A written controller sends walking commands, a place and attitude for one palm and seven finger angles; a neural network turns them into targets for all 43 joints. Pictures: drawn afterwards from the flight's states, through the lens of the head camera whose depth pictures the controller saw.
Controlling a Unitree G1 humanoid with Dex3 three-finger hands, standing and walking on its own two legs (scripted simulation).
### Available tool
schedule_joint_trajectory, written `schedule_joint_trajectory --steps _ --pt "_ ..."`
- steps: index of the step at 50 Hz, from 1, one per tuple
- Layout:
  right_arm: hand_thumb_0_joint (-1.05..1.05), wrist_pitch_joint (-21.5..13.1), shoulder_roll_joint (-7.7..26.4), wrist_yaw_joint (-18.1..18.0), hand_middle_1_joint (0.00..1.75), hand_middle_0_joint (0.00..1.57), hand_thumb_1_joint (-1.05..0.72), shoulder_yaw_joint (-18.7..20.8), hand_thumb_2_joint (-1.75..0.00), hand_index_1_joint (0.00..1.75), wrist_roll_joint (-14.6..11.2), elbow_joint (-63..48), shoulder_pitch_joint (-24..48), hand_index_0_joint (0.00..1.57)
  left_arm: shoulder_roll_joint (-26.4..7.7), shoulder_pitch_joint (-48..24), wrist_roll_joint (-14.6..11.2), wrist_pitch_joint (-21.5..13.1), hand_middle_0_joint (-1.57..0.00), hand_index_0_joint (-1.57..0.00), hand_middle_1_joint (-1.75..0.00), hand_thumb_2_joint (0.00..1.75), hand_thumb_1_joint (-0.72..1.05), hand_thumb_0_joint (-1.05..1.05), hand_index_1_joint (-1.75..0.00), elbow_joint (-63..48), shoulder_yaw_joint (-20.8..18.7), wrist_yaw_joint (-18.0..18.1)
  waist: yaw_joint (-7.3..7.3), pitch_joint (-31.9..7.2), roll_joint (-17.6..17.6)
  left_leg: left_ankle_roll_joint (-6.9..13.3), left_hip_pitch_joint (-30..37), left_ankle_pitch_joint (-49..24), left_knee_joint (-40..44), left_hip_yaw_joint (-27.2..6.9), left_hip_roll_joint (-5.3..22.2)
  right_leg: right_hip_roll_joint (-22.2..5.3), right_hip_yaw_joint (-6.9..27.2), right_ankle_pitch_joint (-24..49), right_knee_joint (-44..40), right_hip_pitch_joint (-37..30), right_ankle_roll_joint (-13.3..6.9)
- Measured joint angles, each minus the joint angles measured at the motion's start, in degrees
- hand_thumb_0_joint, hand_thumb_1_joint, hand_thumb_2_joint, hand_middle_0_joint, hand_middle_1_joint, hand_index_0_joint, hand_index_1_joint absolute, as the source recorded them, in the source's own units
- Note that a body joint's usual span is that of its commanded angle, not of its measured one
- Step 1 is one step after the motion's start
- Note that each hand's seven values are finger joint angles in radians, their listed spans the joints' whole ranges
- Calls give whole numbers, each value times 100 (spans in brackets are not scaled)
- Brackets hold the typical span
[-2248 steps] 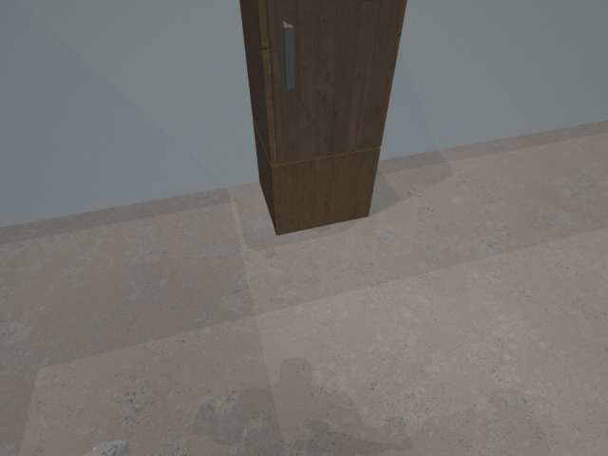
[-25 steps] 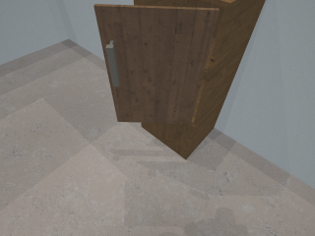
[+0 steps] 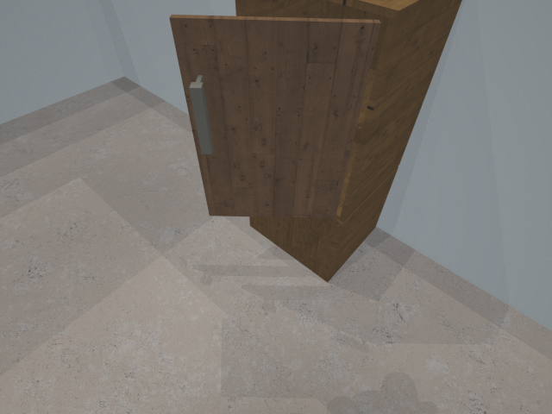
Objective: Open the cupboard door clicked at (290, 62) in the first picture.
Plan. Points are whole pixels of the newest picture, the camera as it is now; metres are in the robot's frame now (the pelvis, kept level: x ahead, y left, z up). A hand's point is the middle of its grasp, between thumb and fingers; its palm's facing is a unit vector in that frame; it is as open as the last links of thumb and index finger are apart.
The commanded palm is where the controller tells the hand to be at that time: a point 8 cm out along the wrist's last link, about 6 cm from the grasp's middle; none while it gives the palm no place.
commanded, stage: look again from close up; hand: left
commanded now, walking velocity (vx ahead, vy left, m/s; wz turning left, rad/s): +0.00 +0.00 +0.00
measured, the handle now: (203, 115) +0.72 +0.21 +0.04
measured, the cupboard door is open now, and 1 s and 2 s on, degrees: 41 41 41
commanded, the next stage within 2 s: shuffle to correct the standing spot in 0.08 s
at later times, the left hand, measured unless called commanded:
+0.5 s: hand out of the picture -0.02 +0.18 -0.19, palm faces +0.08 -0.99 -0.15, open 7.4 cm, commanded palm none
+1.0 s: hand (183, 338) +0.29 +0.20 -0.19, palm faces -0.05 -0.99 -0.16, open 7.3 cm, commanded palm none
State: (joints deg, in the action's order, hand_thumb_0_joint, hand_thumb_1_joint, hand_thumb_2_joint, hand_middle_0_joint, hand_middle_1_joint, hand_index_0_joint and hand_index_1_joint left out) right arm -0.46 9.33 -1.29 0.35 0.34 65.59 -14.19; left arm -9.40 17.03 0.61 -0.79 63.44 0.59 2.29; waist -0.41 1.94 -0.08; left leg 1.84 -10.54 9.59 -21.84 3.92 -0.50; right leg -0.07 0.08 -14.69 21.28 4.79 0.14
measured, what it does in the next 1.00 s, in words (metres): walks ahead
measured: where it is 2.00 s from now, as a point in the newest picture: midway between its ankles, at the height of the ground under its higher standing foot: outside the picture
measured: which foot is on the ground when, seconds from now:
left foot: down 0.00-1.00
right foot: down 0.00-0.56, up 0.58-1.00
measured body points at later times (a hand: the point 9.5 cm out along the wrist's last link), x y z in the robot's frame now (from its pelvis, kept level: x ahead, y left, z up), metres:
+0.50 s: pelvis +0.03 +0.02 -0.02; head +0.03 +0.03 +0.43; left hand -0.03 +0.23 -0.18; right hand +0.01 -0.21 -0.17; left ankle +0.03 +0.10 -0.74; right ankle -0.03 -0.12 -0.74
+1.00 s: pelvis +0.18 +0.03 -0.01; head +0.23 +0.04 +0.43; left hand +0.29 +0.25 -0.17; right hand +0.03 -0.14 -0.15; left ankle +0.03 +0.10 -0.74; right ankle +0.29 -0.08 -0.72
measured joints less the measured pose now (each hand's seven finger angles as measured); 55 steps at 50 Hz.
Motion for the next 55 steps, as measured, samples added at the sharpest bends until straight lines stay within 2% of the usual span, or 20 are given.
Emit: schedule_joint_trajectory --steps 13,18,21,25,27,29,31,33,37,41,44,47,50,52,53,55 --pt "0 9 84 16 30 20 -90 25 -90 30 25 16 -68 20 -67 -22 15 33 -20 -20 -30 90 90 0 -30 9 -28 -24 -15 14 30 51 -76 -31 -18 34 -49 -53 28 1 94 115 46" --pt "0 73 51 48 30 20 -90 74 -90 30 78 -31 -271 20 -9 211 67 106 -20 -20 -30 90 90 0 -30 -1 -101 -98 26 -178 61 63 -223 414 -405 64 -60 -70 66 -456 461 257 -6" --pt "0 66 25 58 30 20 -90 87 -90 30 85 -90 -405 20 48 399 69 84 -20 -20 -30 90 90 0 -30 -25 -147 -138 63 -220 49 66 -364 744 -784 58 -35 -47 75 -456 565 283 -28" --pt "0 25 3 70 30 20 -90 108 -90 30 84 -142 -570 20 142 687 48 28 -20 -20 -30 90 90 0 -30 9 -208 -140 75 -231 -27 -10 -554 1079 -1434 47 124 28 -30 -691 710 180 43" --pt "0 -16 -39 70 30 20 -91 120 -90 30 75 -159 -606 20 161 827 58 21 -20 -20 -30 90 90 0 -30 67 -241 -135 91 -234 66 79 -496 1174 -1546 129 102 -30 -8 -872 828 125 98" --pt "0 -147 -106 54 30 20 -91 123 -90 30 81 -218 -592 20 174 904 56 65 -20 -20 -30 90 90 0 -30 145 -264 -142 103 -201 245 248 -348 1343 -1496 304 -9 -160 72 -1040 1387 313 -2" --pt "0 -319 -153 -29 30 20 -91 96 -90 30 102 -309 -605 20 218 817 73 140 -20 -20 -30 90 90 0 -30 224 -245 -134 33 -102 234 308 -161 1374 -1344 403 -15 -127 27 -1213 2776 861 -108" --pt "0 -418 -247 -101 30 20 -91 42 -90 30 94 -334 -689 20 205 633 70 145 -20 -20 -30 90 90 0 -30 216 -262 -127 -55 -9 215 333 72 1278 -1012 412 -35 -118 -87 -1089 3829 1418 -146" --pt "0 -471 -502 -141 30 20 -91 -51 -90 30 60 -185 -947 20 87 115 75 103 -20 -20 -30 90 90 0 -30 -41 -348 -165 -96 131 227 329 528 990 -227 340 -76 -225 -262 -422 4488 2311 -68" --pt "0 -440 -696 -168 30 20 -90 -81 -90 30 39 26 -1204 20 -63 -367 86 134 -20 -20 -30 90 93 1 -30 -293 -445 -161 -107 217 198 282 898 874 300 285 -97 -324 -313 172 4266 2886 -24" --pt "0 -410 -767 -184 30 20 -90 -75 -90 30 66 124 -1348 20 -124 -692 70 136 -19 -20 -30 90 93 1 -30 -425 -462 -203 -174 313 150 254 1136 911 506 246 -107 -368 -430 435 3623 3021 -35" --pt "0 -370 -772 -179 30 20 -90 -50 -90 30 96 179 -1431 20 -110 -1011 45 124 -19 -20 -30 90 93 1 -30 -518 -430 -227 -282 431 106 212 1336 1050 547 210 -112 -332 -589 515 2600 2858 -112" --pt "0 -306 -713 -165 30 20 -90 6 -90 30 92 239 -1490 20 -44 -1229 38 68 -19 -20 -30 90 92 1 -30 -600 -376 -227 -356 492 53 138 1454 1390 276 177 -69 -167 -723 444 1770 2467 -253" --pt "0 -249 -656 -154 30 20 -90 56 -90 30 66 287 -1554 20 8 -1250 46 -24 -19 -20 -30 90 92 0 -30 -645 -345 -228 -351 453 29 69 1397 1750 -301 150 -10 -45 -818 600 1247 2004 -354" --pt "0 -213 -638 -137 30 20 -90 80 -90 30 39 309 -1574 20 23 -1233 62 -99 -19 -20 -30 90 91 0 -30 -660 -338 -220 -320 410 57 23 1164 1917 -973 148 18 -35 -822 619 1110 1814 -449" --pt "0 -111 -537 -123 30 20 -90 123 -90 30 -17 288 -1364 20 107 -1210 30 -201 -19 -20 -30 90 91 0 -30 -662 -332 -159 -278 462 -33 -69 381 2117 -2994 -42 138 53 -909 295 1365 1744 -490"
